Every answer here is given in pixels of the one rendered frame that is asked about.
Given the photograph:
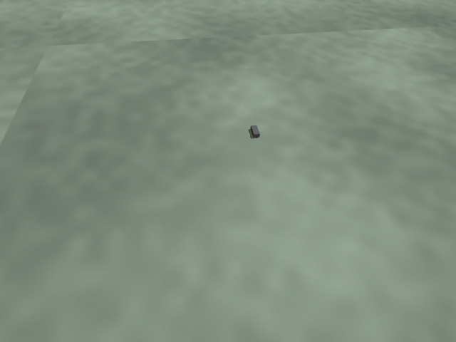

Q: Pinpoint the small box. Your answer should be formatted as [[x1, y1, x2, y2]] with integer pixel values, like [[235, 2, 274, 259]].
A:
[[250, 125, 260, 138]]

